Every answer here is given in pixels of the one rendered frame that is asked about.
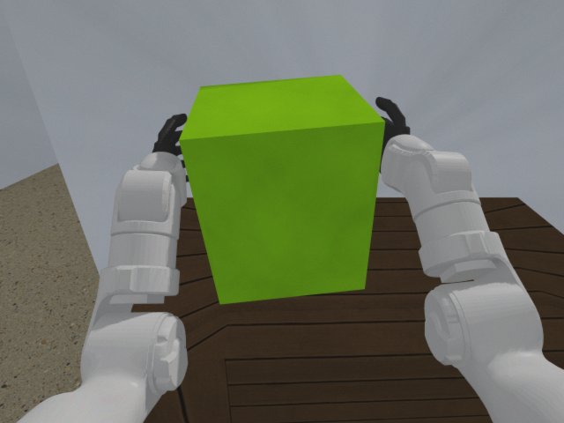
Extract left robot upper arm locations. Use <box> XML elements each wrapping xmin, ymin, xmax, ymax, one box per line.
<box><xmin>16</xmin><ymin>312</ymin><xmax>188</xmax><ymax>423</ymax></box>

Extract left robot forearm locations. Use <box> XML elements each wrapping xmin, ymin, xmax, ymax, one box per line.
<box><xmin>80</xmin><ymin>152</ymin><xmax>187</xmax><ymax>381</ymax></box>

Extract carton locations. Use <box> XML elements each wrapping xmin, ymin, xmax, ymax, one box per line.
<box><xmin>179</xmin><ymin>75</ymin><xmax>385</xmax><ymax>304</ymax></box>

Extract right robot hand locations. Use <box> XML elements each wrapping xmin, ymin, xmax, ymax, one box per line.
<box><xmin>375</xmin><ymin>97</ymin><xmax>410</xmax><ymax>173</ymax></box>

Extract right robot upper arm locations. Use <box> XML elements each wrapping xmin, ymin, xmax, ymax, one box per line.
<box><xmin>425</xmin><ymin>278</ymin><xmax>564</xmax><ymax>423</ymax></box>

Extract right robot forearm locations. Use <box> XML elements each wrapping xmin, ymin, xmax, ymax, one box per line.
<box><xmin>381</xmin><ymin>134</ymin><xmax>544</xmax><ymax>348</ymax></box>

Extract left robot hand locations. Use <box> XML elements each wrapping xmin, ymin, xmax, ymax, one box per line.
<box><xmin>152</xmin><ymin>114</ymin><xmax>189</xmax><ymax>182</ymax></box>

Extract pedestal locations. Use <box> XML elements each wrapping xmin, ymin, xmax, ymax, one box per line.
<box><xmin>131</xmin><ymin>197</ymin><xmax>564</xmax><ymax>423</ymax></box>

